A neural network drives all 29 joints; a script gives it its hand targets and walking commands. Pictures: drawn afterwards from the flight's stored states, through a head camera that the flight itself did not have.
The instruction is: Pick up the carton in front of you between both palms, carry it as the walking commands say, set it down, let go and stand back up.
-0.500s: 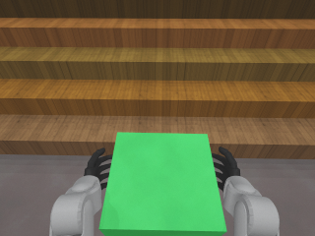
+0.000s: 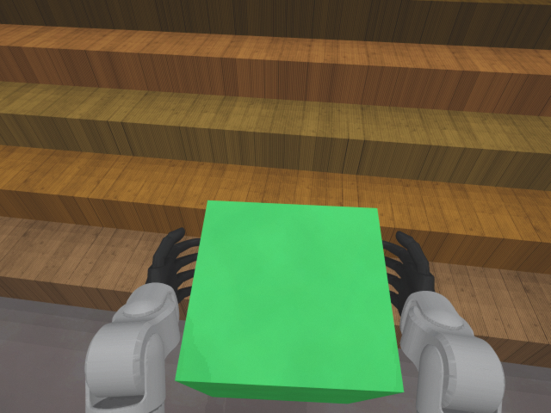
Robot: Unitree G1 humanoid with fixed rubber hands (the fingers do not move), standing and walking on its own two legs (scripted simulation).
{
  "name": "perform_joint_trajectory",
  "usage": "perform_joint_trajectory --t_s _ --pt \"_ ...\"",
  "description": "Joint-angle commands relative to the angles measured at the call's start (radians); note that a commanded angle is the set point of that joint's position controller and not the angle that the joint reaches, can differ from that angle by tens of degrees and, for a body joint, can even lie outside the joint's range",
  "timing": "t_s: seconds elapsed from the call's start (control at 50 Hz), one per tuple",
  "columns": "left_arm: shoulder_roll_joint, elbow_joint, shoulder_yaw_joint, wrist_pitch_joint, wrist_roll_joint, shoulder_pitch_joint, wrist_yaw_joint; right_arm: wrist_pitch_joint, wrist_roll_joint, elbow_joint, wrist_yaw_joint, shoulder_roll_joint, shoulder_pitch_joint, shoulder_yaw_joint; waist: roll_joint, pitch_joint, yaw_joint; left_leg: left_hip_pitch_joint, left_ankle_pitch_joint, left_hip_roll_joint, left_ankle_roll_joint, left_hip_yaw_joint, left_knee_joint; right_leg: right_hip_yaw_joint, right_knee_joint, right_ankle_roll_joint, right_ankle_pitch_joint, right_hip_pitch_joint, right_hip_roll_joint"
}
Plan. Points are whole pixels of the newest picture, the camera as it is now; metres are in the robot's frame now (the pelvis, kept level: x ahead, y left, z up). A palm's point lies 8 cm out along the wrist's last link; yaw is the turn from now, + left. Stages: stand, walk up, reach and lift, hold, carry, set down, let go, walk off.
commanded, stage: carry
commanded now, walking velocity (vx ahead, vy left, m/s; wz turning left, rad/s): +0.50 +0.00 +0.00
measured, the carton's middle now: (285, 313) +0.27 +0.00 +0.05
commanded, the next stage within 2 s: none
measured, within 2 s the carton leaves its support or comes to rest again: neither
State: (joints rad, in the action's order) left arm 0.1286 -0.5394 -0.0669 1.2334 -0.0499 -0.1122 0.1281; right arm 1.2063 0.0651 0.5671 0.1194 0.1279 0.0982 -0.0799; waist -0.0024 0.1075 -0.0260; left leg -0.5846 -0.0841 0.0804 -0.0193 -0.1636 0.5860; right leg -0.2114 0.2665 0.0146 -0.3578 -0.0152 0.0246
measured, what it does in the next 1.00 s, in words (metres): climbs: left foot, then right foot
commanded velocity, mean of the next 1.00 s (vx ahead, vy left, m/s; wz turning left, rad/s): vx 0.50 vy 0.00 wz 0.00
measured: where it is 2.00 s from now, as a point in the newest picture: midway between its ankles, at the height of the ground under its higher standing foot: (276, 131)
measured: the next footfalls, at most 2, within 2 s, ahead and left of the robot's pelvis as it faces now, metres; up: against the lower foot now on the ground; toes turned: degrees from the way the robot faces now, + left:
left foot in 0.06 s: +0.22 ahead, +0.10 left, +0.00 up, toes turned +8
right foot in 0.50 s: +0.48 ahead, -0.08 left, +0.00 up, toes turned -7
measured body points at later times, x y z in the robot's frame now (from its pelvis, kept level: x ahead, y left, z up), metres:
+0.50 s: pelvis +0.32 +0.00 -0.02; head +0.36 +0.00 +0.43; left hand +0.70 +0.14 +0.14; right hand +0.70 -0.16 +0.14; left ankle +0.19 +0.09 -0.73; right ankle +0.44 -0.08 -0.74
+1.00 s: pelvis +0.64 +0.03 +0.03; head +0.70 -0.01 +0.48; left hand +1.02 +0.16 +0.15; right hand +1.00 -0.15 +0.14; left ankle +0.77 +0.10 -0.57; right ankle +0.46 -0.07 -0.69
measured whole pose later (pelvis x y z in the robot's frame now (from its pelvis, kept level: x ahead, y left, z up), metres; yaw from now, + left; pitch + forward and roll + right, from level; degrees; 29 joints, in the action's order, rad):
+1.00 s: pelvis +0.64 +0.03 +0.03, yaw -1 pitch +5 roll +4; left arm 0.08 -0.21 -0.32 1.23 0.01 -0.58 0.16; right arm 1.20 0.07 0.16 0.16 0.12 0.65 -0.24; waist 0.00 -0.06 0.06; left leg -0.95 -0.48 -0.03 -0.15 -0.20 1.27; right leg -0.09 0.51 0.06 -0.12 0.06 0.12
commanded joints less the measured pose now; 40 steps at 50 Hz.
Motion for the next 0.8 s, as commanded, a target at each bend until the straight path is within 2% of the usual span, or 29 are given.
perform_joint_trajectory --t_s 0.0,0.02,0.04,0.06,0.08,0.1,0.14,0.16,0.18,0.22,0.26,0.3,0.38,0.4,0.42,0.44,0.46,0.48,0.5,0.52,0.54,0.58,0.62,0.66,0.7,0.72,0.74,0.76,0.78 --pt "0.605 -0.088 0.627 0.017 0.344 -0.593 -0.126 0.049 -0.349 0.022 -0.112 0.634 0.563 0.65 0.146 0.105 0.014 0.195 -0.013 -0.084 -0.04 -0.089 -0.063 0.034 0.159 0.088 0.688 -0.012 0.178" --pt "0.574 -0.065 0.614 0.03 0.339 -0.62 -0.109 0.061 -0.34 -0.016 -0.101 0.59 0.559 0.619 0.099 0.19 0.066 0.407 -0.061 -0.12 -0.049 -0.115 -0.105 -0.017 0.36 0.058 0.703 0.056 0.131" --pt "0.541 -0.048 0.602 0.042 0.334 -0.659 -0.094 0.071 -0.333 -0.043 -0.09 0.551 0.573 0.59 0.0 0.289 0.112 0.656 -0.148 0.005 -0.075 0.056 -0.107 -0.002 0.591 0.03 0.504 0.238 0.099" --pt "0.521 -0.039 0.592 0.053 0.328 -0.691 -0.081 0.079 -0.324 -0.063 -0.079 0.508 0.609 0.565 -0.248 0.362 0.1 0.806 -0.262 0.248 -0.154 0.508 -0.187 0.039 0.864 -0.001 0.13 0.485 -0.005" --pt "0.528 -0.029 0.587 0.061 0.34 -0.746 -0.071 0.081 -0.333 -0.096 -0.073 0.518 0.65 0.563 -0.301 0.315 0.104 0.859 -0.166 0.299 -0.256 0.707 -0.282 0.137 1.048 0.011 -0.113 0.71 -0.085" --pt "0.559 -0.02 0.584 0.063 0.353 -0.787 -0.064 0.084 -0.357 -0.07 -0.073 0.539 0.692 0.577 -0.249 0.309 0.102 0.819 -0.039 0.297 -0.256 0.638 -0.252 0.205 1.156 0.039 -0.119 0.759 -0.024" --pt "0.617 0.015 0.551 0.059 0.351 -0.858 -0.054 0.085 -0.407 -0.068 -0.077 0.617 0.819 0.592 -0.089 0.311 0.087 0.697 0.078 0.265 -0.199 0.472 -0.229 0.237 1.091 0.056 -0.021 0.746 0.052" --pt "0.639 0.047 0.54 0.056 0.342 -0.89 -0.051 0.082 -0.423 -0.079 -0.081 0.64 0.876 0.59 -0.063 0.293 0.079 0.625 0.072 0.243 -0.169 0.403 -0.251 0.233 1.017 0.057 0.02 0.712 0.068" --pt "0.65 0.075 0.523 0.048 0.323 -0.911 -0.047 0.078 -0.433 -0.091 -0.087 0.673 0.929 0.597 -0.07 0.3 0.067 0.586 0.076 0.225 -0.152 0.346 -0.264 0.213 0.964 0.054 0.045 0.676 0.066" --pt "0.653 0.125 0.503 0.036 0.289 -0.947 -0.039 0.067 -0.443 -0.134 -0.095 0.689 0.996 0.595 -0.107 0.297 0.071 0.592 0.111 0.209 -0.162 0.28 -0.274 0.172 0.876 0.05 0.069 0.686 0.049" --pt "0.648 0.166 0.492 0.027 0.269 -0.995 -0.03 0.059 -0.44 -0.185 -0.097 0.681 1.038 0.578 -0.115 0.289 0.076 0.633 0.166 0.197 -0.175 0.239 -0.28 0.151 0.774 0.039 0.106 0.723 0.044" --pt "0.636 0.207 0.474 0.023 0.259 -1.03 -0.022 0.056 -0.427 -0.242 -0.091 0.673 1.068 0.551 -0.119 0.277 0.081 0.662 0.231 0.168 -0.168 0.176 -0.258 0.128 0.639 0.034 0.155 0.731 0.035" --pt "0.623 0.299 0.437 0.019 0.257 -1.118 -0.018 0.049 -0.376 -0.377 -0.073 0.661 1.094 0.482 -0.142 0.242 0.09 0.62 0.475 0.088 -0.127 0.045 -0.167 0.039 0.351 0.03 0.298 0.589 -0.039" --pt "0.621 0.324 0.427 0.019 0.26 -1.137 -0.019 0.047 -0.367 -0.398 -0.069 0.659 1.117 0.46 -0.175 0.274 0.061 0.61 0.574 0.098 -0.131 0.025 -0.085 0.017 0.365 0.044 0.302 0.496 -0.065" --pt "0.623 0.349 0.417 0.018 0.264 -1.148 -0.021 0.048 -0.361 -0.422 -0.064 0.66 1.127 0.448 -0.16 0.313 0.013 0.585 0.602 0.086 -0.106 -0.012 0.04 0.009 0.287 0.053 0.335 0.378 -0.082" --pt "0.624 0.365 0.405 0.017 0.269 -1.173 -0.023 0.05 -0.354 -0.447 -0.061 0.667 1.135 0.438 -0.095 0.357 -0.03 0.514 0.501 0.044 -0.067 -0.059 0.217 -0.01 0.198 0.058 0.395 0.203 -0.094" --pt "0.626 0.362 0.398 0.014 0.276 -1.182 -0.027 0.055 -0.348 -0.461 -0.058 0.672 1.177 0.43 0.017 0.401 -0.105 0.307 0.261 0.001 -0.037 -0.035 0.437 0.088 0.196 0.08 0.464 -0.059 -0.006" --pt "0.618 0.365 0.392 0.013 0.293 -1.214 -0.03 0.06 -0.339 -0.466 -0.054 0.682 1.192 0.415 0.213 0.401 -0.075 0.01 -0.336 -0.105 -0.011 0.016 0.635 0.458 0.231 0.143 0.841 -0.256 0.227" --pt "0.62 0.395 0.368 0.019 0.309 -1.206 -0.03 0.066 -0.323 -0.48 -0.045 0.668 1.201 0.39 0.246 0.446 -0.054 -0.106 -0.424 -0.132 -0.013 0.09 0.839 0.675 0.168 0.223 0.859 -0.285 0.334" --pt "0.676 0.359 0.401 0.015 0.34 -1.262 -0.034 0.068 -0.313 -0.487 -0.041 0.706 1.182 0.382 0.258 0.514 -0.047 -0.173 -0.383 -0.109 -0.041 0.16 0.968 0.719 0.142 0.283 0.606 -0.321 0.34" --pt "0.737 0.325 0.427 0.009 0.374 -1.318 -0.046 0.065 -0.297 -0.457 -0.039 0.73 1.214 0.382 0.199 0.495 -0.047 -0.222 -0.332 -0.074 -0.044 0.17 1.01 0.688 0.13 0.284 0.49 -0.282 0.325" --pt "0.844 0.25 0.462 -0.002 0.424 -1.396 -0.073 0.043 -0.288 -0.382 -0.034 0.789 1.291 0.405 0.103 0.451 -0.033 -0.32 -0.266 -0.057 -0.051 0.173 1.032 0.573 0.147 0.245 0.507 -0.246 0.271" --pt "0.869 0.216 0.482 -0.015 0.439 -1.379 -0.083 0.022 -0.268 -0.371 -0.031 0.789 1.241 0.405 0.059 0.456 -0.044 -0.386 -0.274 -0.052 -0.058 0.158 1.06 0.508 0.171 0.237 0.547 -0.271 0.262" --pt "0.861 0.2 0.499 -0.027 0.432 -1.325 -0.084 0.002 -0.245 -0.354 -0.025 0.783 1.171 0.419 0.051 0.459 -0.057 -0.495 -0.306 -0.056 -0.06 0.134 1.101 0.474 0.185 0.244 0.621 -0.331 0.262" --pt "0.825 0.173 0.508 -0.034 0.416 -1.291 -0.079 -0.005 -0.238 -0.325 -0.025 0.758 1.141 0.429 0.049 0.426 -0.069 -0.614 -0.363 -0.049 -0.062 0.121 1.19 0.495 0.175 0.263 0.664 -0.368 0.292" --pt "0.797 0.148 0.507 -0.036 0.415 -1.276 -0.075 -0.009 -0.235 -0.287 -0.023 0.738 1.153 0.439 0.112 0.438 -0.098 -0.705 -0.424 -0.063 -0.079 0.097 1.372 0.522 0.141 0.3 0.649 -0.429 0.323" --pt "0.771 0.125 0.508 -0.038 0.418 -1.267 -0.072 -0.01 -0.239 -0.26 -0.02 0.724 1.155 0.454 0.117 0.436 -0.104 -0.802 -0.457 -0.043 -0.083 0.118 1.463 0.526 0.135 0.301 0.601 -0.486 0.336" --pt "0.748 0.157 0.503 -0.033 0.406 -1.231 -0.07 -0.007 -0.231 -0.271 -0.017 0.705 1.145 0.458 0.133 0.408 -0.122 -0.942 -0.535 -0.039 -0.1 0.134 1.582 0.547 0.128 0.303 0.551 -0.551 0.351" --pt "0.725 0.176 0.501 -0.031 0.399 -1.206 -0.071 -0.005 -0.227 -0.273 -0.014 0.68 1.136 0.461 0.102 0.363 -0.127 -1.037 -0.564 -0.025 -0.106 0.139 1.617 0.536 0.115 0.286 0.506 -0.574 0.343"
